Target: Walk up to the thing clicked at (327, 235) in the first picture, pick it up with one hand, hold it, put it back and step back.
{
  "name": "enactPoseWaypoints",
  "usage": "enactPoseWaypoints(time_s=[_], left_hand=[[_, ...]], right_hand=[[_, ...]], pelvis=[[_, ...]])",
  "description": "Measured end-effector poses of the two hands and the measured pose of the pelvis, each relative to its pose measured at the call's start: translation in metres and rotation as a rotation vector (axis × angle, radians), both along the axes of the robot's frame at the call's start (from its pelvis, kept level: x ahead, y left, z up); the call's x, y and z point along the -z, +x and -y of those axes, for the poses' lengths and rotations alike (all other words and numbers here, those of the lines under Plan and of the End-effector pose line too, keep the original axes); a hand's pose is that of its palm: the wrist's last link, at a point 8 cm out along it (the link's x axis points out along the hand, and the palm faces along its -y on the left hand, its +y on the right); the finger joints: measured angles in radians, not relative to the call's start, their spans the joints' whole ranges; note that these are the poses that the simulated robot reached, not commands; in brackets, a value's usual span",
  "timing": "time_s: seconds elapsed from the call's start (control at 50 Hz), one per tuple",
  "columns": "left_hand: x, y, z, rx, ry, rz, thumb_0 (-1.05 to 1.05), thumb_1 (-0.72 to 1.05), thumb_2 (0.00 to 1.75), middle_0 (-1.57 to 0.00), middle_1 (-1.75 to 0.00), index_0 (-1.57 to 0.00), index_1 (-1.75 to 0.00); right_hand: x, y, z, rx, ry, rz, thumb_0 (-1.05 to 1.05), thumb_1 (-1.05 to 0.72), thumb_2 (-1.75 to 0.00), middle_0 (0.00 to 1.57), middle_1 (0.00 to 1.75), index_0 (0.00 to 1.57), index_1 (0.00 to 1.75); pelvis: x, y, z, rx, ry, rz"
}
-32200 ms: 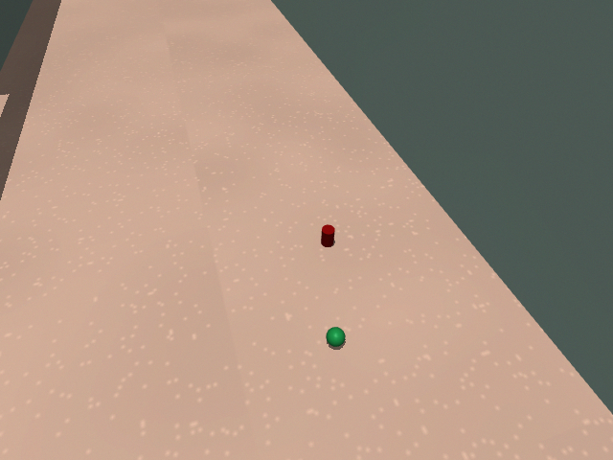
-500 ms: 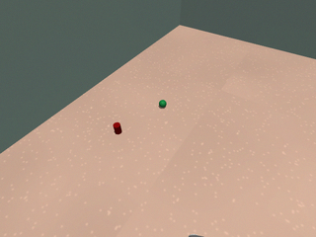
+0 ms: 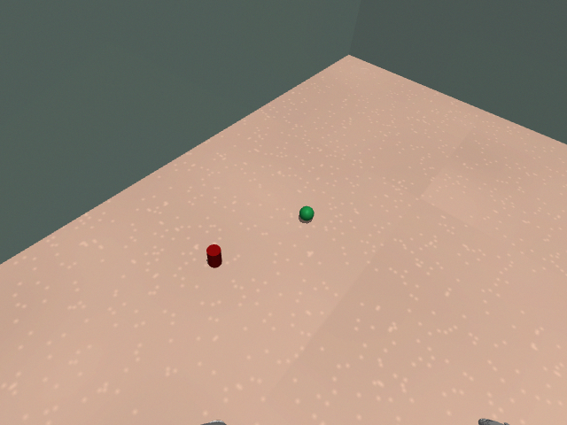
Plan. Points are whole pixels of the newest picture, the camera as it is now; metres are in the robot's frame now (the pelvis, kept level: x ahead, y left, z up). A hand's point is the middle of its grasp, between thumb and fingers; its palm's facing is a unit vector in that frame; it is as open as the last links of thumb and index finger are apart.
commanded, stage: walk up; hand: left
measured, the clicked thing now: (214, 256) +0.83 +0.23 -0.71
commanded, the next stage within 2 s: none
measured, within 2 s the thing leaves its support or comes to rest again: neither
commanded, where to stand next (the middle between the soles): +0.44 -0.01 m, yaw -1 degrees
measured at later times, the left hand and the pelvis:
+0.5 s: hand (142, 331) +0.29 +0.24 -0.12, palm faces -0.09 -0.91 -0.40, open 7.4 cm; pelvis +0.18 -0.03 +0.00, yaw -2 degrees
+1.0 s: hand (129, 301) +0.36 +0.29 -0.16, palm faces -0.07 -0.94 -0.33, open 7.4 cm; pelvis +0.31 +0.02 +0.01, yaw -1 degrees
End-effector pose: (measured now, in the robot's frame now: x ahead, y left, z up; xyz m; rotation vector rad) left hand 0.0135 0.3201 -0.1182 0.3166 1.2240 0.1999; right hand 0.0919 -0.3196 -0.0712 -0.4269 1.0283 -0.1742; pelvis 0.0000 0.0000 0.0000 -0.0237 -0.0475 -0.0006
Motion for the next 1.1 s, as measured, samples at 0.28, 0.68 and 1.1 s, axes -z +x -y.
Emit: enactPoseWaypoints(time_s=[0.28,0.68,1.1], left_hand=[[-0.032,0.152,-0.006,0.090,-0.012,0.060,0.00,0.90,0.90,-0.20,-0.30,-0.20,-0.30],[-0.055,0.291,0.049,0.094,0.039,0.161,0.00,0.90,0.90,-0.21,-0.30,-0.21,-0.30],[-0.003,0.370,-0.015,0.064,-0.033,0.009,0.00,0.90,0.90,-0.20,-0.30,-0.20,-0.30]], right_hand=[[-0.011,0.024,-0.011,0.117,0.025,-0.091,0.01,-0.90,-0.90,0.21,0.30,0.21,0.30],[0.024,0.181,0.022,0.091,0.108,-0.075,0.01,-0.91,-0.90,0.21,0.30,0.20,0.30],[-0.016,0.267,-0.030,0.106,-0.037,-0.087,0.01,-0.90,-0.90,0.21,0.30,0.20,0.30]], pelvis=[[-0.025,0.098,-0.008,0.022,0.024,0.008],[-0.020,0.227,0.029,0.042,0.026,0.026],[-0.017,0.324,-0.025,0.026,-0.003,0.015]])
